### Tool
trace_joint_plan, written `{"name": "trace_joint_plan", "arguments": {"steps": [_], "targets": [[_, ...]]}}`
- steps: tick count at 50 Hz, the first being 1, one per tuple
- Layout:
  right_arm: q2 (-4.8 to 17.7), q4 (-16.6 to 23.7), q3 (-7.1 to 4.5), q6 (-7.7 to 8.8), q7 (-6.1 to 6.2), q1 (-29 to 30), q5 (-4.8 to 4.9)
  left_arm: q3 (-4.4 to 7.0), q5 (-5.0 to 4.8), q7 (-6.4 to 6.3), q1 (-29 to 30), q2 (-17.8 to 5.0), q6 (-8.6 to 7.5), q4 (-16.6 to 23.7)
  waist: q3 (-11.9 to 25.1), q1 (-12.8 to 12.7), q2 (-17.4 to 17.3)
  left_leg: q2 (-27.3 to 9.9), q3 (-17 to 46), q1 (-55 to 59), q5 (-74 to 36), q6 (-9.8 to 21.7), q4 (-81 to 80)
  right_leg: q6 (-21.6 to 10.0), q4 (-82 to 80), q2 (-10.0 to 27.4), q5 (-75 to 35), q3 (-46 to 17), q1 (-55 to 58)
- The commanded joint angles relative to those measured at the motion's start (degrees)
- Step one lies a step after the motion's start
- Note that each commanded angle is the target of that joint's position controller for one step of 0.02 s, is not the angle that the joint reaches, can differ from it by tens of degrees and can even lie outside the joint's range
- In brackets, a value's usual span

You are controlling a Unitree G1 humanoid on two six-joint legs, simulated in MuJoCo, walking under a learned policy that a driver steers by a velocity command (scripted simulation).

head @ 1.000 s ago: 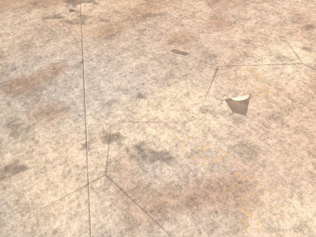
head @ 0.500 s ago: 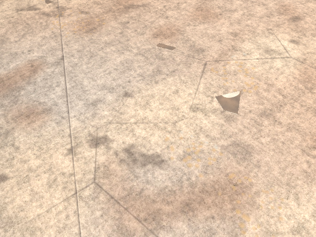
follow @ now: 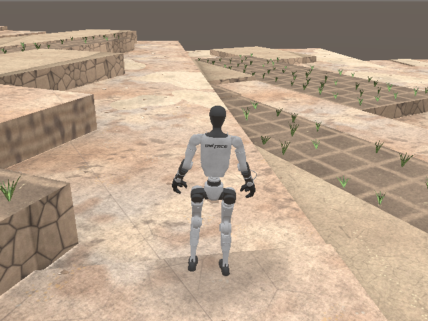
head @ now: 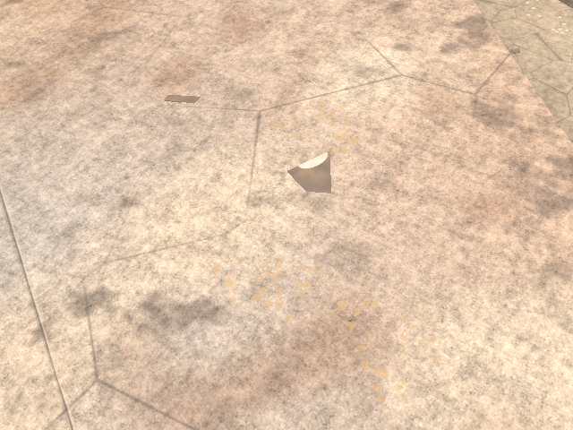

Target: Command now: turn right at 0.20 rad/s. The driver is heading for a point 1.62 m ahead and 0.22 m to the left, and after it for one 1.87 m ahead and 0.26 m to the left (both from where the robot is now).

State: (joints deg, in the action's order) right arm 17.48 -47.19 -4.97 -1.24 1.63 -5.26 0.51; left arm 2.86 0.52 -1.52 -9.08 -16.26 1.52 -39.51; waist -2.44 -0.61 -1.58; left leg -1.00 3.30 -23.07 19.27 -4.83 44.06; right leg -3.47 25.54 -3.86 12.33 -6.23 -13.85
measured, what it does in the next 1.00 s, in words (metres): steps on the spot: left foot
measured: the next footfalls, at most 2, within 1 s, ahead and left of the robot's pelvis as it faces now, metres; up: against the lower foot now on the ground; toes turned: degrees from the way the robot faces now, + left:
left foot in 0.10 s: +0.05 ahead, +0.15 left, +0.00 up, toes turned -2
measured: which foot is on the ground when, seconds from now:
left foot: up 0.00-0.08, down 0.10-1.00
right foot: down 0.00-1.00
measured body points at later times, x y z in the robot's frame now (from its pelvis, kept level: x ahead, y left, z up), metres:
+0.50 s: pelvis +0.01 +0.04 +0.00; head +0.02 +0.04 +0.45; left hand +0.13 +0.31 -0.12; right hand +0.14 -0.22 -0.13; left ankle +0.01 +0.15 -0.74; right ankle +0.01 -0.09 -0.74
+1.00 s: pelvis +0.01 +0.05 +0.00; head +0.02 +0.05 +0.45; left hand +0.08 +0.32 -0.14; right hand +0.08 -0.22 -0.14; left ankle +0.01 +0.15 -0.74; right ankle +0.01 -0.09 -0.74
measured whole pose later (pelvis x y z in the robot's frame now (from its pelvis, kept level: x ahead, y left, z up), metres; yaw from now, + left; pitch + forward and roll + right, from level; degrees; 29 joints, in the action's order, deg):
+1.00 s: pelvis +0.01 +0.05 +0.00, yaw -1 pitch -2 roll +0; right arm 14.9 -59.3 -0.1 0.6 1.2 -9.8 -0.2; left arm 2.1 0.2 -2.6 -11.5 -14.1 0.9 -57.2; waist -2.2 0.5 0.1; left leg 1.8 0.9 -9.1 14.0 1.6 24.6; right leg 1.3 24.0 -1.3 13.4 -6.9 -9.1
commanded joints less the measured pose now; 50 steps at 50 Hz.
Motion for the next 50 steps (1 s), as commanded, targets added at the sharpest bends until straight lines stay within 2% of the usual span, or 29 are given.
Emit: {"name": "trace_joint_plan", "arguments": {"steps": [1, 2, 3, 4, 5, 6, 7, 8, 10, 12, 15, 20, 30, 50], "targets": [[4.4, 3.8, -0.53, 1.41, -0.45, 1.9, 0.09, 2.11, 0.02, 0.29, 0.4, -8.9, -0.02, 2.5, 5.5, -1.3, 9.9, 0.2, -1.4, 2.9, 0.7, 0.6, -5.1, -10.2, -4.2, 14.6, -19.7, -12.7, 4.6], [4.1, 3.6, -0.41, 1.62, -0.67, 1.0, 0.07, 1.79, -0.36, 0.29, 1.0, -8.3, 0.08, 2.3, 5.3, -0.6, 9.5, 0.4, -1.7, 4.6, -0.9, 1.2, -9.9, -9.6, -3.1, 14.1, -19.8, -12.8, 4.7], [3.5, 3.0, -0.19, 1.95, -0.97, -0.6, -0.08, 1.44, -0.76, 0.22, 1.8, -7.6, 0.17, 2.0, 5.4, 0.8, 8.9, 0.7, -2.4, 8.2, -6.3, 2.1, -17.0, -8.3, -1.9, 13.1, -19.3, -12.5, 3.9], [3.7, 2.5, -0.04, 2.3, -1.24, -2.0, -0.64, 1.12, -0.94, 0.11, 1.0, -6.9, 0.06, 1.4, 5.6, 1.6, 7.7, -0.1, -1.4, 13.1, -14.9, 3.3, -23.8, -6.1, -1.3, 11.7, -16.8, -12.3, 2.2], [6.7, 2.6, -0.43, 2.53, -1.11, -3.5, -1.58, 0.58, -0.07, 0.01, -0.5, -5.4, -0.39, 1.3, 7.4, 0.7, 3.4, -6.0, 4.0, 18.9, -24.8, 5.4, -24.0, -2.7, 1.8, 8.9, -10.1, -10.2, -0.7], [10.1, 2.9, -0.84, 2.41, -0.88, -2.3, -1.86, 0.43, 0.85, 0.26, -3.6, -4.5, -1.01, 1.2, 7.9, -3.0, -6.1, -12.1, 9.8, 20.8, -35.7, 10.1, -22.1, 0.1, 6.2, 2.8, 3.1, -4.8, -4.2], [6.8, 2.5, 0.18, 2.34, -1.04, 0.3, -1.67, 0.28, 1.01, 0.29, -2.9, -4.3, -1.2, 1.3, 7.4, -3.2, -9.4, -14.5, 12.3, 15.0, -28.7, 15.4, -23.6, 2.6, 3.7, 2.7, 7.7, -2.2, -1.9], [4.4, 3.0, 0.85, 2.53, -1.31, 2.5, -1.45, 0.61, 1.04, 0.18, -1.2, -5.9, -1.14, 0.8, 6.0, -2.5, -7.8, -11.8, 10.7, 12.8, -21.2, 14.4, -24.6, 3.3, 2.2, 3.8, 4.4, -2.0, 0.6], [5.1, 2.5, 0.97, 3.05, -1.54, 1.8, -1.23, 0.98, 0.67, 0.02, 1.3, -6.5, -0.43, 0.6, 5.3, -0.8, -6.1, -7.3, 6.8, 12.3, -15.3, 10.2, -24.2, 2.7, 1.3, 3.9, -2.6, -2.5, 2.2], [5.6, 1.5, 1.08, 3.58, -1.37, 0.4, -0.98, 0.93, 0.46, 0.17, 0.9, -6.2, -0.09, 0.3, 4.9, -0.4, -3.6, -5.5, 4.7, 12.3, -14.0, 8.3, -23.2, 2.0, 0.0, 4.3, -6.5, -3.1, 3.3], [5.0, 0.5, 1.5, 3.36, -0.91, -0.9, -0.76, 0.91, 0.28, 0.11, 0.3, -5.5, -0.41, -0.9, 4.7, 0.5, -0.9, -4.3, 3.2, 13.5, -14.5, 8.0, -22.0, 1.8, -0.7, 4.5, -9.0, -3.4, 3.1], [4.5, -0.7, 2.02, 2.7, -0.69, -0.9, -0.74, 1.02, 0.19, -0.16, -0.6, -5.1, -0.71, -3.0, 4.0, 1.0, 1.6, -3.2, 2.3, 14.2, -14.1, 8.0, -21.6, 2.3, -1.7, 4.5, -10.2, -3.5, 3.1], [4.4, -4.5, 2.69, 2.41, -0.88, -1.0, -0.71, 1.1, 0.02, -0.85, -2.1, -5.5, -0.96, -7.6, 3.0, 0.9, 1.7, -1.9, 1.3, 14.1, -13.5, 7.7, -22.6, 2.7, -2.9, 4.8, -10.9, -3.2, 4.6], [4.4, -10.3, 3.76, 2.32, -0.23, -4.7, -0.67, 0.38, -0.3, -1.33, -3.1, -4.3, -1.13, -16.3, 1.4, 1.1, 1.5, -1.0, 1.4, 13.3, -11.5, 8.0, -24.5, 3.5, -4.2, 4.3, -8.6, -1.3, 4.4]]}}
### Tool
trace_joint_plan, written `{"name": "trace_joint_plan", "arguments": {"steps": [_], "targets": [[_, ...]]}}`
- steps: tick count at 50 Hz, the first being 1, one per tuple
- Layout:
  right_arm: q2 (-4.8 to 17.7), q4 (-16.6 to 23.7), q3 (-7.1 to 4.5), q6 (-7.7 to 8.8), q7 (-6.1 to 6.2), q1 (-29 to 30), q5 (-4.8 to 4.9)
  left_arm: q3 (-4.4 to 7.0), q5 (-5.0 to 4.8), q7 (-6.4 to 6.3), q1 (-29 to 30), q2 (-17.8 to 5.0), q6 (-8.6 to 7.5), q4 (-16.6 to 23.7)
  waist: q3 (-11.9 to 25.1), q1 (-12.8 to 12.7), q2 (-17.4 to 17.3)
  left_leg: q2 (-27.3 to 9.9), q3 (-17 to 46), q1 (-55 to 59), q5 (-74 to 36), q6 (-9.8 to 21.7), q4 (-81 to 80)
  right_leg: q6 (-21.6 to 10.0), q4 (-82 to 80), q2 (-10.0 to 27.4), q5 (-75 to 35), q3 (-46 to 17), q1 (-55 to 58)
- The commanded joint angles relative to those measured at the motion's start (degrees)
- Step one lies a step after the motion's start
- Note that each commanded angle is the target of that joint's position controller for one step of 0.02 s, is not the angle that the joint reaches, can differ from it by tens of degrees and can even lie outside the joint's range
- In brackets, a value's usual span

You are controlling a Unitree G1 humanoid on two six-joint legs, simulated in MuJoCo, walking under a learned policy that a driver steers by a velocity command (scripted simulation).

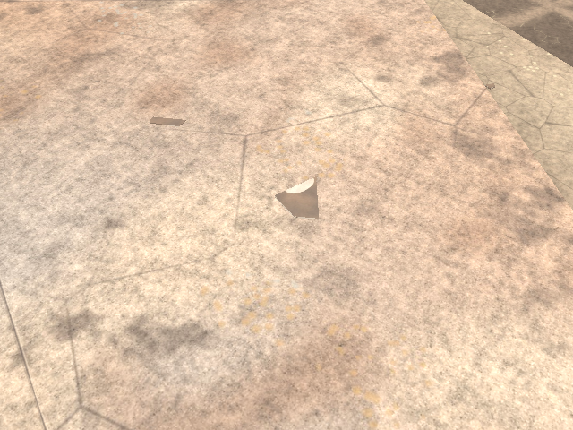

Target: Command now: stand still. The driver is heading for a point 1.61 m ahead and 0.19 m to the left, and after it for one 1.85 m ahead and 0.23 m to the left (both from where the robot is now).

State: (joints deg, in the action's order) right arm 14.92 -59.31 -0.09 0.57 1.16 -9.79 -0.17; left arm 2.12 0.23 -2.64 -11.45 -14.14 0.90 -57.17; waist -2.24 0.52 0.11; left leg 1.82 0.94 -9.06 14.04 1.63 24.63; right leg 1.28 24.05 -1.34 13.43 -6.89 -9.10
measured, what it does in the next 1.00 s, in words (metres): steps on the spot: right foot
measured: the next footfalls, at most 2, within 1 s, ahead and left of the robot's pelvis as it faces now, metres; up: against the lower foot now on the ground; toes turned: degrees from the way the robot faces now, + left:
right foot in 0.98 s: +0.08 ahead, -0.14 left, +0.00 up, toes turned -1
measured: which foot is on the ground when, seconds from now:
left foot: down 0.00-0.98, up 1.00-1.00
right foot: down 0.00-0.74, up 0.76-0.96, down 0.98-1.00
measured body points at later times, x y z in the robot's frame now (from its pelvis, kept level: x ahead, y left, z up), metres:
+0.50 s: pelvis +0.00 +0.01 +0.00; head +0.01 +0.01 +0.45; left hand +0.03 +0.27 -0.15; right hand +0.04 -0.25 -0.15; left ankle -0.01 +0.10 -0.74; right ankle +0.00 -0.14 -0.74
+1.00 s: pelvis +0.05 -0.03 -0.01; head +0.05 -0.06 +0.44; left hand +0.09 +0.24 -0.14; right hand +0.05 -0.31 -0.16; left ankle -0.01 +0.10 -0.74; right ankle +0.04 -0.14 -0.75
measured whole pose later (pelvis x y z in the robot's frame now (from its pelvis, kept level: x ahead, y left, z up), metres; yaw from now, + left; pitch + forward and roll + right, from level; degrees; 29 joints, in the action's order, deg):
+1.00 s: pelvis +0.05 -0.03 -0.01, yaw +0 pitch +1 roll +1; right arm 16.5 -58.9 -2.3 1.6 1.3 -20.4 1.9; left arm 2.6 -1.3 -0.4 -15.4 -13.9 -5.3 -61.0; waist 1.2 0.4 -2.2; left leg 0.0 1.5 -9.5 20.9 2.2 30.4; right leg -1.9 28.9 0.2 15.4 1.6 -13.6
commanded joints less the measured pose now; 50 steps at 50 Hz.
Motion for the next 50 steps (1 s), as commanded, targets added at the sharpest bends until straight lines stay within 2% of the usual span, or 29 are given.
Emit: {"name": "trace_joint_plan", "arguments": {"steps": [1, 16, 34, 35, 36, 37, 38, 39, 40, 42, 43, 44, 46, 47, 48, 49, 50], "targets": [[6.9, 1.7, -1.08, 0.5, 0.27, -0.3, 0.02, 1.07, -0.02, -0.22, -0.8, -6.4, -0.52, 1.0, 1.2, -0.1, -0.2, -3.8, 3.8, -0.7, -6.2, 1.6, -5.1, -1.2, -2.8, 1.8, -9.6, -0.6, -0.4], [6.1, 0.6, -0.78, 0.35, 0.45, -3.2, 0.08, 0.3, -0.11, -0.4, -2.4, -5.4, -0.76, -2.6, 0.6, 0.0, -0.2, -3.5, 3.8, -0.7, -6.3, 1.9, -5.3, -0.9, -3.0, 1.7, -8.5, 0.2, -1.6], [4.7, 0.2, -0.82, 0.24, 0.59, -6.2, 0.17, -0.28, -0.2, -0.62, -4.7, -4.2, -0.94, -4.7, 0.0, 0.0, -0.2, -3.2, 3.7, -0.7, -6.9, 2.1, -5.2, -0.7, -3.0, 1.7, -7.8, 0.8, -2.5], [4.1, -0.3, -0.69, 0.21, 0.65, -7.2, 0.07, -0.5, -0.18, -0.65, -5.8, -3.3, -0.89, -5.2, 1.4, 0.0, -0.6, -3.0, 3.7, -0.2, -0.4, 2.1, -6.2, -0.7, -2.8, 1.0, -3.5, 1.7, -1.9], [4.8, -0.5, -0.97, 0.09, 0.81, -7.5, 0.32, -0.58, -0.35, -0.73, -5.7, -2.9, -0.84, -5.3, 0.5, 0.2, -1.7, -3.0, 4.5, -0.8, 9.3, 2.7, -7.5, -0.9, -1.0, -0.4, 2.4, 3.3, -3.2], [6.8, -0.4, -1.66, -0.01, 1.03, -7.8, 0.77, -0.52, -0.54, -0.76, -5.1, -3.0, -1.0, -4.8, -0.9, 0.6, -3.9, -4.4, 7.2, -1.7, 19.3, 4.3, -9.1, -1.2, 2.7, -2.0, 9.1, 5.2, -6.1], [8.6, -0.4, -2.27, 0.05, 1.18, -9.2, 1.11, -0.55, -0.57, -0.63, -3.9, -3.1, -1.48, -3.9, -2.4, 1.3, -6.5, -8.3, 12.8, -1.9, 28.2, 6.7, -12.1, -1.7, 7.2, -2.4, 12.6, 6.3, -10.4], [10.2, -0.4, -2.92, 0.28, 1.27, -10.7, 1.23, -0.64, -0.69, -0.32, -2.5, -3.0, -2.32, -2.8, -3.8, 2.0, -9.0, -13.6, 19.8, -1.8, 33.6, 9.7, -15.8, -2.0, 12.3, -1.4, 12.4, 7.0, -14.1], [11.3, -0.1, -3.53, 0.71, 1.36, -11.1, 1.18, -0.63, -0.83, 0.15, -0.9, -3.1, -3.33, -1.9, -5.8, 2.3, -9.6, -18.0, 25.2, -3.7, 33.4, 12.3, -18.3, -2.4, 17.2, 1.1, 10.9, 6.4, -15.7], [10.3, 1.0, -3.75, 1.68, 1.19, -10.2, 0.9, -0.1, -1.42, 1.23, -0.5, -3.8, -4.84, -1.3, -6.8, 1.6, -7.8, -20.7, 27.1, -1.8, 26.6, 13.8, -19.2, -3.5, 23.4, 4.3, 14.0, 4.6, -20.5], [9.7, 1.8, -3.76, 1.98, 1.0, -9.4, 1.29, 0.03, -1.74, 1.67, -0.8, -3.8, -5.42, -1.1, -6.4, 1.0, -6.7, -20.2, 25.2, -0.4, 23.4, 13.0, -18.7, -4.1, 21.9, 5.3, 14.8, 4.5, -21.1], [9.4, 2.5, -3.81, 2.09, 0.88, -8.2, 1.85, 0.13, -1.96, 1.98, -1.1, -3.6, -5.92, -1.0, -5.8, 0.2, -6.1, -18.7, 22.0, -0.4, 20.2, 11.7, -18.2, -4.6, 17.6, 5.6, 13.8, 5.0, -19.0], [9.7, 3.7, -3.91, 1.76, 0.6, -5.4, 2.89, 0.47, -1.84, 2.39, -4.6, -2.8, -6.53, -2.5, -3.3, -2.5, -5.6, -13.5, 13.3, -6.4, 14.8, 9.3, -15.1, -4.6, 5.9, 2.9, 4.6, 9.0, -5.4], [9.8, 4.0, -3.92, 1.49, 0.47, -5.2, 2.99, 0.87, -1.6, 2.47, -8.7, -2.7, -6.49, -4.5, -1.8, -4.0, -5.0, -11.2, 10.5, -10.3, 14.1, 8.6, -11.9, -3.9, 2.9, 0.5, -0.5, 11.2, 2.5], [8.5, 4.3, -3.52, 1.49, 0.25, -5.1, 2.66, 1.34, -1.5, 2.46, -13.0, -3.0, -6.26, -6.1, -0.8, -5.5, -3.5, -8.9, 8.3, -14.0, 13.7, 7.6, -7.3, -3.6, 1.7, -0.3, -0.6, 10.7, 8.4], [5.2, 5.2, -2.43, 1.92, -0.18, -3.8, 2.05, 1.92, -1.45, 2.23, -17.8, -4.8, -6.19, -6.9, 0.2, -7.3, 2.9, -5.1, 3.9, -19.7, 10.7, 5.1, 4.5, -5.3, -3.5, 6.3, 5.2, 0.8, 14.0], [1.9, 6.9, -1.6, 2.97, -0.43, -3.3, 1.23, 2.89, -1.6, 2.05, -22.1, -10.2, -6.23, -6.3, 1.2, -7.8, 15.1, 0.2, -2.5, -29.2, 12.5, 1.8, 22.3, -10.9, -12.8, 18.3, 15.1, -19.8, 18.5]]}}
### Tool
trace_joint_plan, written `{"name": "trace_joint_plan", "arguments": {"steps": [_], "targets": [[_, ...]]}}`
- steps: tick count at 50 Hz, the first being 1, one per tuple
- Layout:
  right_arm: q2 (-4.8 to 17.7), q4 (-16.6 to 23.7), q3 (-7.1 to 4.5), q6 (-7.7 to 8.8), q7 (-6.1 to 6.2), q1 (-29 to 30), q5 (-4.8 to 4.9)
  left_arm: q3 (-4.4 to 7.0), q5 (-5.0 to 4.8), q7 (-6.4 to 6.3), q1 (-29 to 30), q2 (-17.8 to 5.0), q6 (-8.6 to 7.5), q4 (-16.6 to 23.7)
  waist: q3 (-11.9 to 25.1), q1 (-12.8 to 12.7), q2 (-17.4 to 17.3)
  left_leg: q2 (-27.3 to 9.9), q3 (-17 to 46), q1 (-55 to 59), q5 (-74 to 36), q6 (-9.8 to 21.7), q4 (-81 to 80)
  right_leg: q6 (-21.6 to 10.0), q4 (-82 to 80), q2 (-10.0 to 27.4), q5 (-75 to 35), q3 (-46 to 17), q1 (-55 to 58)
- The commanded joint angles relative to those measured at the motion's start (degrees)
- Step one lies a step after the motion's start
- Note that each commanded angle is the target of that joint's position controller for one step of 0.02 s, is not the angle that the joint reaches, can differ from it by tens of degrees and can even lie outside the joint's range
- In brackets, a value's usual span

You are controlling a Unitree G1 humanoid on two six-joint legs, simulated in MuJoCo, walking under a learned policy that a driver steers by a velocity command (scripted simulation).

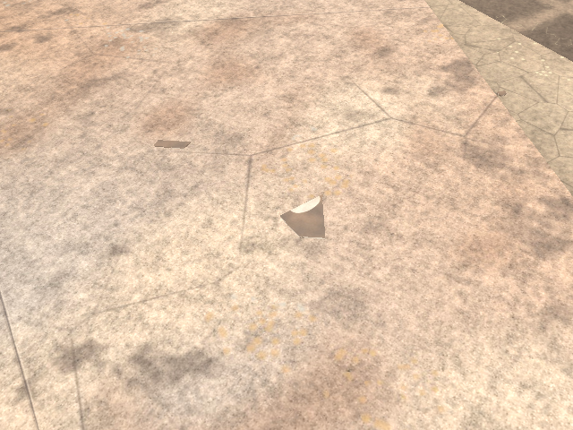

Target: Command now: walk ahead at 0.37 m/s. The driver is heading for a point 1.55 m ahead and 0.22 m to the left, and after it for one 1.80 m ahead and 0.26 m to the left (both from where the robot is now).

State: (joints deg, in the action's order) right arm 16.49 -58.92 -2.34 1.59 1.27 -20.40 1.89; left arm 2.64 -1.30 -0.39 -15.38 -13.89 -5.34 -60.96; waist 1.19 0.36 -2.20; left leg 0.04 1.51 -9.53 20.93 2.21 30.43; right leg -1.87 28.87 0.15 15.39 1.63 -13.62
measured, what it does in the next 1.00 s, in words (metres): goes down: left foot 0.05 m lower, then right foot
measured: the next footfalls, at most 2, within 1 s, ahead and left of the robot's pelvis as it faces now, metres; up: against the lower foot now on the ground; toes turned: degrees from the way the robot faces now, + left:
left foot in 0.50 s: +0.43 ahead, +0.13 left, -0.05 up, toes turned +0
right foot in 1.00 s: +0.77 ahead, -0.06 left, -0.05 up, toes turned -1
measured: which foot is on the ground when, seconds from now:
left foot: up 0.00-0.48, down 0.50-1.00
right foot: down 0.00-0.50, up 0.52-0.98, down 1.00-1.00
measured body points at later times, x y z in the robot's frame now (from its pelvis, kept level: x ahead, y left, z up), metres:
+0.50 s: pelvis +0.27 +0.03 -0.05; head +0.31 +0.03 +0.40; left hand +0.15 +0.29 -0.18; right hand +0.52 -0.19 -0.14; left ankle +0.39 +0.12 -0.79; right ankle +0.00 -0.10 -0.72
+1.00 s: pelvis +0.59 +0.04 -0.06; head +0.62 +0.03 +0.38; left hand +0.83 +0.25 -0.14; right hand +0.53 -0.23 -0.21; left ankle +0.40 +0.13 -0.78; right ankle +0.73 -0.05 -0.79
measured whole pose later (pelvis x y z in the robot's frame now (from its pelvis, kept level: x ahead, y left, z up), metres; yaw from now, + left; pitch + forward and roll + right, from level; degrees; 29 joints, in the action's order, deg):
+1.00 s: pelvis +0.59 +0.04 -0.06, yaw +1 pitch +2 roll +1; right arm 14.7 -59.5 -2.9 3.3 0.5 -24.2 0.4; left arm 1.9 -0.7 1.9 1.9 -12.5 -6.2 -44.2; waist -1.6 4.2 0.9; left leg 4.3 0.0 6.6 25.6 3.6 18.7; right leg -5.4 28.0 0.0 1.2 2.4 -28.9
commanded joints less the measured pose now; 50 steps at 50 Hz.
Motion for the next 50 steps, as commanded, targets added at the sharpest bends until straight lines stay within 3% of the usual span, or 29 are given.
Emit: {"name": "trace_joint_plan", "arguments": {"steps": [1, 2, 3, 4, 6, 9, 11, 14, 18, 21, 23, 24, 25, 26, 27, 28, 29, 30, 31, 32, 34, 35, 37, 40, 43, 45, 48, 49, 50], "targets": [[1.7, 8.2, 0.09, 2.97, -0.58, 8.1, -0.12, 2.42, 0.73, 0.47, -18.5, -12.4, -0.79, -2.9, -4.4, -6.6, 18.3, 2.0, 1.1, -35.2, 11.0, 2.1, 27.1, -13.9, -21.6, 22.6, 21.9, -41.4, 20.0], [4.3, 8.3, -0.42, 3.65, -0.9, 8.0, 0.72, 1.48, 0.7, 0.77, -13.1, -9.1, -1.66, -0.9, -8.3, -4.0, 11.3, -2.2, 4.0, -38.5, 6.1, 3.0, 31.9, -13.5, -21.7, 21.7, 22.7, -38.3, 17.6], [5.3, 7.8, -0.79, 4.11, -1.31, 7.5, 0.8, 0.89, 0.6, 1.17, -9.6, -7.1, -2.17, 0.6, -9.0, -2.7, 9.1, -4.1, 3.9, -38.5, 0.3, 3.5, 32.1, -11.2, -21.9, 18.8, 17.6, -31.9, 16.7], [5.3, 7.3, -1.11, 4.4, -1.35, 7.5, 0.17, 0.78, 0.54, 1.45, -7.3, -7.2, -2.2, 1.9, -8.2, -1.8, 7.3, -5.5, 3.3, -37.6, -3.7, 3.4, 30.6, -9.4, -22.3, 16.8, 11.1, -27.1, 16.7], [5.2, 7.5, -1.57, 4.49, -1.79, 9.4, -0.59, 0.12, 0.72, 1.27, -7.6, -5.2, -1.65, 2.4, -7.4, -1.9, 6.8, -6.8, 2.0, -35.0, -9.9, 2.1, 25.4, -7.5, -22.7, 13.4, -3.9, -18.0, 16.3], [2.9, 8.8, -1.46, 4.23, -2.3, 12.9, -1.04, 0.25, 1.3, 0.13, -11.2, -6.3, -1.29, 2.0, -6.2, -2.7, 6.4, -6.3, -0.2, -34.2, -17.2, -0.7, 20.1, -8.3, -22.2, 11.4, -18.8, -11.4, 16.3], [2.5, 10.6, -1.64, 4.75, -2.53, 17.0, -0.64, 0.19, 1.27, -0.76, -12.2, -6.7, -1.36, 1.9, -6.7, -3.2, 6.1, -5.8, 0.1, -34.2, -24.1, -1.6, 13.0, -8.0, -22.2, 10.3, -20.3, -9.2, 15.9], [-0.3, 13.3, -0.39, 5.16, -3.37, 25.1, -0.65, 0.39, 0.55, -1.57, -13.1, -7.1, -0.99, 2.1, -9.6, -5.6, 5.8, -3.6, -2.4, -26.7, -33.9, -1.8, -0.3, -7.0, -23.4, 8.2, -14.8, -5.5, 9.4], [1.1, 16.4, -0.15, 5.22, -4.62, 28.5, -0.27, 1.2, -0.21, -1.76, -14.5, -7.7, -0.89, 1.3, -11.3, -5.2, 5.6, -3.9, 0.6, -26.6, -35.4, 0.5, -6.6, -6.5, -19.6, 11.3, -15.5, -5.3, 14.2], [2.4, 16.9, -0.37, 5.5, -5.3, 28.4, -0.2, 2.17, 0.0, -1.92, -14.9, -8.7, 0.48, 1.3, -9.3, -4.1, 4.6, -3.1, 0.3, -24.9, -30.6, 1.8, -7.7, -5.6, -13.4, 13.2, -24.6, -5.8, 20.9], [5.6, 15.1, -1.83, 5.64, -4.71, 20.7, -0.12, 2.89, 0.87, -1.24, -13.9, -11.0, 1.48, 2.1, -3.0, 0.1, 5.9, 0.3, -2.3, -15.2, -23.1, 3.8, -5.7, -4.8, -2.0, 13.0, -44.4, -5.9, 24.5], [7.9, 12.5, -3.03, 5.43, -4.02, 11.8, 0.02, 2.81, 1.27, -0.76, -12.8, -11.0, 1.95, 2.7, 2.4, 4.7, 6.4, 1.1, -3.7, -4.0, -24.3, 5.4, -6.2, -3.6, 8.9, 11.2, -49.9, -4.7, 22.1], [9.9, 9.6, -3.63, 5.09, -3.55, 1.2, -0.71, 1.96, 1.82, -0.4, -11.5, -8.8, 1.72, 4.1, 9.4, 8.8, 6.5, -5.4, 2.0, 15.8, -28.4, 7.8, 0.0, -2.5, 23.8, 8.8, -38.5, -5.1, 7.7], [13.3, 7.5, -3.8, 4.67, -3.64, -3.2, -1.85, -0.23, 3.75, 0.32, -19.4, 0.3, 0.5, 3.9, 16.9, 3.1, -13.8, -16.9, 17.6, 36.8, -42.7, 12.5, 9.0, -0.1, 45.7, -1.4, 17.8, -3.8, -14.4], [12.7, 5.8, -4.2, 4.51, -4.4, -9.2, -1.39, -0.98, -0.75, 0.45, -24.0, -0.3, -1.38, 3.0, 27.3, 5.7, -15.5, -24.4, 40.3, 45.0, -27.4, 21.5, -3.0, 1.0, 58.1, -5.9, 23.1, -11.3, -24.6], [9.4, 6.1, -3.71, 4.32, -4.09, -5.6, -0.93, 0.17, -2.89, 0.05, -14.8, -5.2, -2.56, 5.3, 18.2, 6.5, -6.0, -22.0, 36.3, 38.3, -20.4, 18.7, -8.8, 0.4, 57.3, -1.0, 18.7, -11.3, -30.0], [6.6, 7.8, -2.93, 4.62, -3.85, 1.9, -0.85, 0.57, -2.7, -0.45, -6.0, -8.1, -2.94, 8.1, 8.5, 5.6, -0.1, -19.3, 27.9, 26.1, -24.2, 15.7, -11.2, 0.0, 54.1, 2.0, 13.0, -8.3, -29.7], [5.4, 9.3, -2.24, 5.15, -4.05, 7.4, -1.96, 1.05, -1.56, -0.94, -4.1, -8.5, -2.65, 8.1, 4.0, 2.9, 5.4, -18.2, 22.9, 15.1, -32.0, 14.9, -13.1, 0.4, 50.8, 4.4, 7.6, -7.5, -26.2], [5.2, 9.3, -2.22, 5.57, -4.22, 9.1, -2.66, 1.24, -0.28, -1.11, -5.0, -7.4, -2.03, 8.4, 3.3, 0.5, 3.8, -17.1, 20.1, 9.4, -37.9, 14.9, -13.6, 0.6, 48.1, 6.3, 5.2, -7.6, -22.5], [2.8, 8.4, -1.54, 5.81, -4.41, 8.9, -2.61, 1.48, 0.3, -0.83, -5.7, -6.3, -1.42, 8.4, 2.5, -0.9, 1.9, -14.6, 16.1, 6.1, -39.6, 13.1, -15.1, 0.0, 44.8, 7.8, 2.8, -8.0, -19.9], [2.8, 6.7, -1.42, 5.8, -3.91, 7.7, -1.78, 1.24, 0.37, -0.77, -5.3, -3.3, -0.71, 9.4, -0.7, -2.1, -1.0, -11.9, 10.0, 0.8, -41.2, 12.0, -18.3, 0.6, 37.0, 8.5, 0.5, -6.1, -18.6], [3.7, 6.3, -1.56, 5.76, -3.38, 7.0, -1.79, 1.26, 0.69, -0.68, -3.2, -3.4, -0.56, 10.5, -1.9, -2.1, -1.5, -11.6, 8.4, -0.5, -43.8, 12.0, -19.3, 1.2, 33.6, 8.6, -1.9, -5.2, -19.6], [5.2, 5.8, -1.82, 5.31, -2.26, 6.1, -1.9, 1.13, 1.19, -0.51, 2.1, -3.3, -0.58, 13.1, -3.1, -1.6, -1.1, -9.9, 5.2, -1.8, -45.0, 11.5, -20.7, 1.9, 24.3, 8.2, -8.7, -3.6, -20.5], [6.0, 4.7, -1.84, 4.73, -1.27, 2.5, -1.2, 0.32, 1.17, 0.32, 11.0, -1.9, -0.83, 15.8, -4.0, 1.4, -0.5, -7.1, 1.6, -1.3, -42.1, 8.3, -21.6, 1.0, 9.3, 5.1, -20.8, -0.8, -17.2], [6.2, 2.4, -1.79, 4.04, -0.77, -2.8, -0.66, 0.13, 0.46, 1.21, 17.6, -2.3, -0.82, 18.3, -5.2, 3.5, 0.0, -8.8, 2.6, 4.7, -37.4, 7.7, -21.6, 0.2, 3.0, 3.1, -24.2, -0.2, -18.2], [6.3, 1.4, -1.88, 3.26, -0.65, -4.5, -0.83, 0.24, 0.36, 1.81, 20.2, -3.0, -0.93, 19.8, -5.9, 3.4, 0.3, -11.3, 3.5, 10.8, -38.4, 8.1, -19.5, -1.2, 1.2, 2.6, -20.5, -0.7, -21.0], [7.8, 1.9, -2.43, 2.26, -0.37, -3.0, -1.35, 1.48, 0.37, 2.32, 16.2, -6.1, -1.2, 19.5, -1.8, -0.6, -1.6, -12.9, 3.5, 17.1, -55.5, 7.1, -10.9, -3.8, 0.2, -0.2, -12.5, 0.6, -15.1], [7.8, 2.3, -2.34, 1.82, -0.43, -1.6, -1.62, 2.53, 0.4, 2.22, 9.5, -8.0, -1.23, 17.7, 2.4, -4.4, -2.0, -11.4, 2.4, 16.4, -62.0, 6.2, -3.0, -5.3, -1.0, -1.7, -13.0, 1.8, -6.1], [6.8, 3.4, -1.73, 1.77, -0.56, -0.2, -2.01, 3.6, 0.85, 1.85, -0.8, -10.5, -1.09, 14.9, 9.1, -8.8, -1.1, -9.0, 1.3, 8.1, -56.8, 4.9, 9.7, -8.1, 0.5, 1.9, -17.1, -2.0, 10.3]]}}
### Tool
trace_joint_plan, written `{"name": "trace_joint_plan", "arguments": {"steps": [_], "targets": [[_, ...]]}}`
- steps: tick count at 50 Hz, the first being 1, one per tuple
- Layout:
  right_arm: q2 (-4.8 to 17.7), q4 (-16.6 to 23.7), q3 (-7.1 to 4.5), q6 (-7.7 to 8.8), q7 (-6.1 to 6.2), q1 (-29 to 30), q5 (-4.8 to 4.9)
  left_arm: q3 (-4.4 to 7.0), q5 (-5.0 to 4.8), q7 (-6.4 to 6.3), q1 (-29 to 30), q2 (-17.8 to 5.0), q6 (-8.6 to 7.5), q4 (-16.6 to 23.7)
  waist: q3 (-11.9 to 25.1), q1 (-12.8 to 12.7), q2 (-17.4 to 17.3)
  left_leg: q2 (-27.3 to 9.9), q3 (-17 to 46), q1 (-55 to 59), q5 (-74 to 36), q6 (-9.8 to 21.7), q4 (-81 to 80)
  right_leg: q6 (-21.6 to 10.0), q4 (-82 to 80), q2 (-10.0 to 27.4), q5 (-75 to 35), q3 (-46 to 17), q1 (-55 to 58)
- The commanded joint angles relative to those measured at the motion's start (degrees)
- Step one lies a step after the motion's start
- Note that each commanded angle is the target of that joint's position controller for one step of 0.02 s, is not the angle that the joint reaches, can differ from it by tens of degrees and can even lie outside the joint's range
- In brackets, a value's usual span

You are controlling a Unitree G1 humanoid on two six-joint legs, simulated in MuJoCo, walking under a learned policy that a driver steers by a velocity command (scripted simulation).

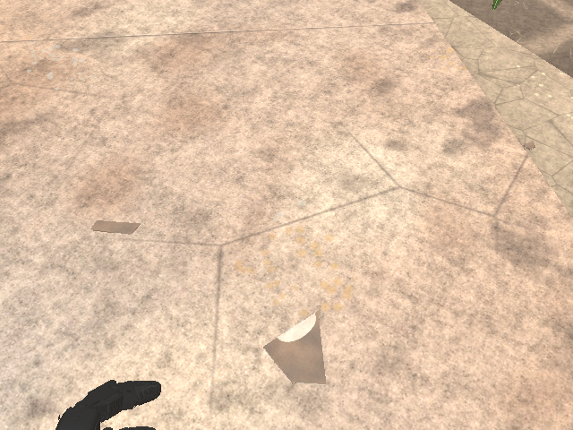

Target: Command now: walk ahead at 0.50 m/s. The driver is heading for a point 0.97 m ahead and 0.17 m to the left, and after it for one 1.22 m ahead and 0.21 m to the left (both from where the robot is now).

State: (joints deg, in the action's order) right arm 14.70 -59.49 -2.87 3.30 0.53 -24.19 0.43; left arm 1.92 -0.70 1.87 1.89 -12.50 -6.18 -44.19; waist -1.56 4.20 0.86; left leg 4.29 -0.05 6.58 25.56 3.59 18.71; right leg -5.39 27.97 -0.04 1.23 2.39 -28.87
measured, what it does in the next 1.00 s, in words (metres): walks ahead, turning left: left foot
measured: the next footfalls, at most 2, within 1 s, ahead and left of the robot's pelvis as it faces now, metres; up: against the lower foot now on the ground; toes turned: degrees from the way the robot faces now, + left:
left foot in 0.54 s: +0.46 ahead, +0.17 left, +0.00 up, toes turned +11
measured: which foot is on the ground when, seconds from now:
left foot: down 0.00-0.02, up 0.04-0.52, down 0.54-1.00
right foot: down 0.00-0.54, up 0.56-1.00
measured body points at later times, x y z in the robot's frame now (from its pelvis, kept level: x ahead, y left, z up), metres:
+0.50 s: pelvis +0.28 +0.03 +0.01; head +0.30 +0.04 +0.46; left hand +0.25 +0.31 -0.13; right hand +0.48 -0.19 -0.10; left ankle +0.42 +0.17 -0.70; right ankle +0.14 -0.09 -0.72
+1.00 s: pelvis +0.56 +0.11 +0.02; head +0.59 +0.13 +0.47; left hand +0.70 +0.40 -0.07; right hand +0.66 -0.16 -0.10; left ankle +0.42 +0.16 -0.72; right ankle +0.77 +0.04 -0.69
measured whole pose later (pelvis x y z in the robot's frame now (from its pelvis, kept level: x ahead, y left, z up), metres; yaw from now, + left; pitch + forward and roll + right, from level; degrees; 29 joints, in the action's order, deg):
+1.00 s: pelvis +0.56 +0.11 +0.02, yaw +18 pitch +2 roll +1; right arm 15.2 -49.5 -3.7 3.6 0.6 -20.6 0.8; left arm 2.6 -0.3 1.5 -2.0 -15.0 -6.5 -44.2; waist -0.6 4.4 2.4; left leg 5.7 6.3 0.9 18.8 4.4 16.1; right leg -0.6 28.7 2.4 -3.7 -1.1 -33.3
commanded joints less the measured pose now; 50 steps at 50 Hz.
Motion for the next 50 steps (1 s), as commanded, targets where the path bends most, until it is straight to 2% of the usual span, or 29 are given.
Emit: {"name": "trace_joint_plan", "arguments": {"steps": [1, 2, 3, 4, 5, 6, 8, 9, 12, 16, 19, 22, 24, 25, 26, 27, 28, 29, 30, 31, 32, 33, 34, 37, 40, 43, 45, 47, 50], "targets": [[3.0, 4.5, 0.54, 1.03, -0.44, -2.7, -0.98, 5.6, 1.34, -0.67, -26.4, -17.0, -0.01, -3.2, 21.6, -11.6, 5.9, -5.0, 0.4, -29.8, -35.5, 0.0, 44.0, -13.4, 1.9, 16.8, -0.4, -24.7, 49.7], [2.0, 3.0, 1.19, 2.19, -1.2, -4.8, -0.09, 4.72, 0.46, -0.67, -28.1, -13.7, 0.51, -4.4, 26.7, -11.3, 11.5, 0.4, 4.8, -41.5, 6.6, -0.9, 56.4, -18.0, -7.2, 23.7, 6.6, -44.3, 56.4], [8.2, 4.6, -0.46, 3.17, -1.51, 0.9, 1.47, 3.63, -0.26, -0.77, -23.1, -10.6, 0.56, -3.7, 16.7, -11.0, 7.4, -3.6, 7.4, -47.2, 5.6, 0.2, 59.7, -14.4, -10.1, 21.4, 14.2, -39.3, 48.4], [9.2, 6.5, -0.8, 3.56, -1.42, 6.5, 2.39, 3.01, 0.02, -0.89, -17.1, -9.0, 0.54, -2.3, 8.5, -9.3, 3.9, -6.7, 5.8, -47.7, 0.2, 0.6, 57.2, -12.0, -12.6, 19.2, 13.7, -31.1, 37.7], [8.0, 6.9, -0.91, 3.33, -1.12, 8.7, 1.94, 2.44, 0.58, -0.46, -13.6, -7.5, 0.27, -2.1, 2.8, -7.2, -0.2, -8.9, 4.6, -45.8, -3.3, 0.2, 52.8, -10.6, -15.4, 16.7, 9.7, -25.1, 28.2], [7.3, 6.6, -1.32, 2.68, -0.71, 7.9, 1.02, 2.1, 1.05, -0.28, -11.8, -6.4, -0.18, -2.1, 1.6, -5.0, 0.7, -10.8, 4.9, -41.9, -5.9, -0.1, 49.1, -9.1, -17.1, 14.6, 6.5, -21.0, 22.7], [3.9, 5.8, -0.97, 1.35, -0.37, 5.1, 0.44, 2.1, 0.91, 0.06, -11.6, -6.6, -0.46, -2.8, 1.4, -2.9, 2.2, -11.8, 4.1, -37.1, -7.8, -1.2, 45.2, -8.9, -19.9, 12.6, 3.8, -16.4, 16.8], [3.4, 6.0, -0.94, 0.96, -0.22, 5.4, 0.27, 2.29, 0.88, 0.0, -12.4, -7.4, -0.63, -3.3, 1.0, -2.7, 2.3, -12.2, 3.6, -37.2, -9.3, -1.8, 43.3, -9.3, -20.9, 12.3, 2.3, -14.6, 15.6], [3.9, 7.9, -1.15, 0.47, -0.14, 10.8, 0.22, 3.06, 1.42, -1.12, -15.2, -9.8, -0.74, -4.9, -0.3, -3.7, 2.2, -13.3, 3.8, -42.8, -18.7, -3.2, 35.2, -8.8, -22.9, 12.4, 0.9, -9.8, 17.3], [2.9, 10.1, -0.78, 0.91, -0.96, 17.6, 0.41, 3.21, 1.0, -2.13, -17.8, -10.6, -0.49, -6.5, -1.0, -6.0, 2.1, -11.6, 2.4, -42.1, -30.4, -3.1, 22.8, -5.9, -23.2, 10.9, -0.7, -2.6, 19.7], [2.6, 12.3, -0.41, 0.91, -1.63, 22.5, 0.74, 3.42, 0.58, -2.36, -20.6, -11.2, -0.18, -8.1, -2.3, -7.9, 1.8, -10.3, 1.5, -42.9, -31.3, -2.5, 18.0, -5.3, -22.6, 12.5, -0.3, -0.1, 24.6], [3.1, 14.9, -0.35, 0.88, -2.6, 25.8, 0.83, 3.74, 0.13, -2.48, -22.1, -11.4, 0.8, -9.2, -3.5, -8.4, 1.8, -9.6, 1.0, -46.1, -25.8, -0.8, 15.4, -4.2, -19.4, 15.3, -2.8, 1.0, 32.0], [4.0, 16.2, -0.65, 0.9, -3.39, 25.6, 0.81, 4.16, -0.21, -2.73, -21.3, -12.4, 1.63, -9.0, -3.0, -7.3, 2.8, -8.4, -1.0, -44.9, -19.7, 0.9, 14.7, -3.1, -15.0, 16.5, -11.5, 2.2, 35.1], [5.0, 16.4, -1.19, 0.86, -3.63, 23.6, 0.78, 4.39, -0.25, -2.95, -20.2, -13.3, 2.06, -8.5, -1.1, -5.7, 3.7, -6.6, -3.0, -40.7, -16.9, 1.9, 14.7, -2.2, -10.6, 16.4, -21.8, 3.3, 35.5], [6.6, 15.2, -2.26, 0.77, -3.71, 17.6, 0.8, 4.45, -0.2, -3.24, -19.0, -13.6, 2.66, -8.0, 2.8, -2.1, 3.8, -4.0, -5.1, -32.1, -16.9, 3.1, 13.6, -0.9, -2.3, 15.3, -31.6, 5.5, 34.2], [10.0, 12.6, -4.24, 0.65, -3.36, 8.2, 0.97, 3.96, 0.14, -3.64, -19.2, -12.6, 3.09, -7.1, 8.1, 1.8, 1.9, -1.7, -4.9, -18.5, -18.9, 5.0, 12.2, 1.1, 10.3, 12.5, -33.1, 7.7, 28.9], [16.2, 11.4, -6.32, 0.19, -2.28, -0.6, 0.91, 2.96, 1.13, -3.8, -20.5, -10.6, 2.59, -4.9, 14.7, 3.9, -6.9, -13.0, 14.4, 0.1, -17.3, 10.8, 10.7, 4.4, 30.9, 8.5, -15.5, 9.3, 11.3], [18.7, 11.8, -6.18, 0.54, -2.6, -0.3, 1.15, 0.61, 2.01, -2.75, -24.2, -3.8, 0.49, -3.3, 20.7, -0.7, -16.9, -23.4, 44.0, 14.6, -9.0, 19.7, 1.9, 6.8, 45.7, -3.2, 31.8, 0.3, -9.0], [13.3, 12.3, -4.71, 0.86, -2.61, -0.7, 0.84, 1.75, -0.37, -1.94, -18.6, -9.2, -1.51, -2.7, 19.6, 2.4, -11.0, -22.6, 43.1, 15.3, -6.9, 17.4, -1.2, 5.3, 50.2, -0.3, 31.1, -7.9, -15.7], [10.9, 12.7, -4.12, 1.18, -2.42, 2.1, 0.68, 2.12, -1.64, -1.59, -14.7, -10.7, -2.71, -1.6, 12.5, 2.1, -8.8, -20.7, 34.4, 9.2, -12.0, 15.2, -1.3, 3.9, 48.8, 2.2, 25.8, -7.1, -18.7], [9.8, 13.9, -3.77, 1.29, -2.34, 6.0, 0.59, 2.17, -0.83, -1.99, -13.4, -10.5, -3.18, -1.5, 9.0, 0.1, -3.5, -18.4, 28.3, 1.3, -17.2, 13.5, -1.6, 3.6, 44.4, 4.6, 21.1, -6.7, -16.1], [8.1, 15.0, -3.22, 1.22, -2.31, 9.4, 0.25, 2.8, 0.44, -2.39, -12.8, -11.0, -2.96, -1.6, 6.0, -2.0, -2.0, -16.7, 23.9, -6.3, -23.4, 12.7, -2.7, 4.0, 39.8, 6.1, 18.5, -6.5, -12.2], [7.1, 15.9, -2.8, 1.2, -2.14, 11.1, -0.3, 3.11, 0.84, -2.42, -13.3, -11.0, -2.25, -1.2, 5.4, -3.9, -2.9, -15.6, 22.1, -10.9, -27.2, 12.8, -4.2, 4.5, 37.7, 6.9, 17.1, -6.9, -8.5], [8.4, 16.1, -3.09, 1.44, -1.2, 10.5, 0.05, 2.93, 1.28, -2.54, -13.9, -8.6, -0.43, -0.7, 4.0, -5.2, -3.5, -14.2, 16.8, -15.9, -34.5, 13.3, -6.7, 7.0, 30.5, 6.9, 13.0, -5.4, -6.7], [8.8, 14.9, -3.05, 1.4, -0.16, 7.5, 0.26, 2.4, 1.44, -2.41, -8.3, -7.1, -0.14, 1.1, 2.2, -3.3, -3.9, -11.8, 11.9, -17.1, -37.0, 10.9, -7.6, 8.2, 18.5, 6.1, 1.7, -4.2, -7.1], [8.8, 13.8, -2.85, 1.22, 0.17, 4.9, 0.41, 1.76, 0.84, -1.61, -2.7, -5.8, -0.64, 2.5, 1.0, -0.7, -4.9, -10.2, 9.6, -17.6, -31.1, 8.6, -8.0, 7.4, 7.3, 4.0, -8.9, -3.0, -3.4], [9.1, 12.8, -2.77, 1.23, 0.12, 2.9, 0.46, 1.66, 0.34, -1.13, 0.5, -6.2, -0.9, 3.6, -0.5, 0.7, -5.2, -11.7, 11.1, -15.7, -27.4, 8.5, -8.3, 6.7, 3.8, 3.3, -11.0, -3.1, -3.2], [9.1, 11.9, -2.75, 0.97, 0.17, 1.4, 0.52, 1.72, 0.23, -0.62, 2.6, -7.1, -1.2, 4.7, -1.5, 1.2, -5.1, -13.9, 12.8, -10.3, -28.6, 8.5, -6.2, 5.5, 1.5, 3.1, -8.4, -3.6, -6.0], [9.8, 11.1, -3.08, 0.23, 0.6, 0.7, 0.41, 1.98, 0.31, 0.05, 1.8, -8.4, -1.63, 5.4, -1.2, -0.2, -5.6, -16.9, 14.4, -3.2, -36.0, 7.5, -2.1, 3.2, -0.5, 2.5, -1.3, -3.7, -6.6]]}}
